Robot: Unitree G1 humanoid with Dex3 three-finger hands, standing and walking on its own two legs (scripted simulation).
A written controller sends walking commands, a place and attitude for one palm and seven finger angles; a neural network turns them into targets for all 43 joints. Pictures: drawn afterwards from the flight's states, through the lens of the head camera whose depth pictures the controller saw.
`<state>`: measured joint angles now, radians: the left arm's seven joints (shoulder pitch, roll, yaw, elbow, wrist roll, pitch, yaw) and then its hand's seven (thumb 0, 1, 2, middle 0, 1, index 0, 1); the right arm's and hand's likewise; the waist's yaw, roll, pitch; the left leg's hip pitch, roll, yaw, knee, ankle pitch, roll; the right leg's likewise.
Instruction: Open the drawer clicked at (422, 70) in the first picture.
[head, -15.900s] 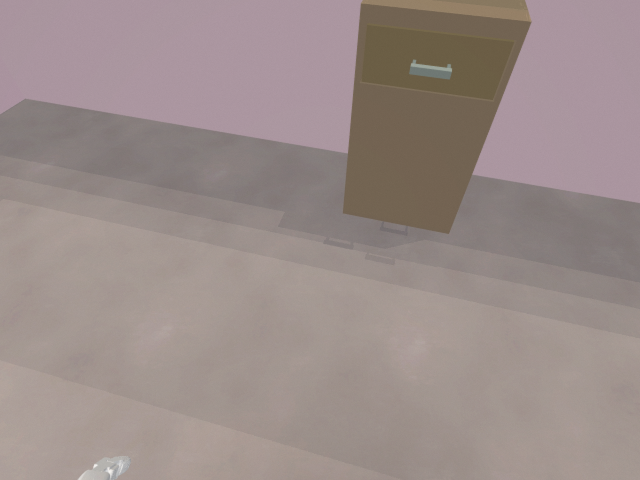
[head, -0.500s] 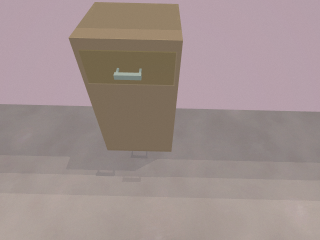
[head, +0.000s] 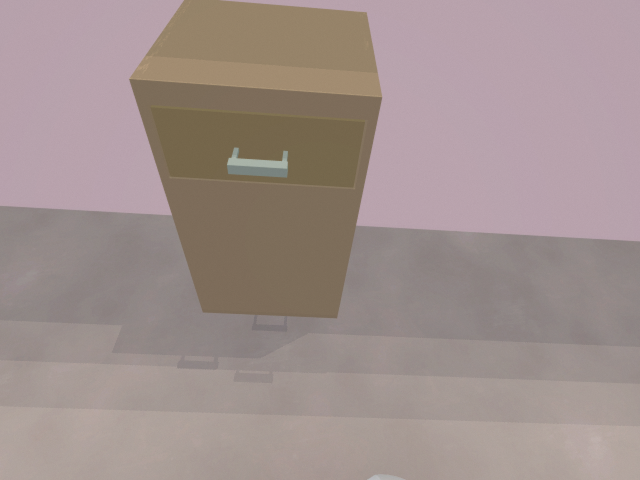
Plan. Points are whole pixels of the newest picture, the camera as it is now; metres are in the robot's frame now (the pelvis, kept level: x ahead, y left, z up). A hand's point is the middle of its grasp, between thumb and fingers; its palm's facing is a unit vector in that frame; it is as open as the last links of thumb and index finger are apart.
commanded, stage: shuffle to correct the standing spot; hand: left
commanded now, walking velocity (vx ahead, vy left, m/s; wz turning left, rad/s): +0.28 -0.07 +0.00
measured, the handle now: (259, 160) +0.73 +0.16 -0.05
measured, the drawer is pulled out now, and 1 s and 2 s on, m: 0.00 0.00 0.00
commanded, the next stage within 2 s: come to a stop and stand still in 0.52 s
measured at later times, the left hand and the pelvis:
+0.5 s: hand (259, 395) +0.28 +0.10 -0.17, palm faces +0.08 -0.98 -0.19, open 7.1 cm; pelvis +0.18 -0.08 -0.01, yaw +2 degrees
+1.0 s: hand (262, 428) +0.23 +0.09 -0.18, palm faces +0.07 -0.98 -0.17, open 7.4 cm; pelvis +0.26 -0.07 +0.00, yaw -1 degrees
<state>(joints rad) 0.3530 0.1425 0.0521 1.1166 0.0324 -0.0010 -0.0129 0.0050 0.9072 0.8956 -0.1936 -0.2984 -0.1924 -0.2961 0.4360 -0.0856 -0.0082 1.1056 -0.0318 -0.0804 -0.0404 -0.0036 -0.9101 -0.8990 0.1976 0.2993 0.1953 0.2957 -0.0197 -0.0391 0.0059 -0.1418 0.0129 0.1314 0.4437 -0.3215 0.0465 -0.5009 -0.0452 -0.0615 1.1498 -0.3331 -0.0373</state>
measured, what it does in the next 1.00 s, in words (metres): walks ahead: right foot, then left foot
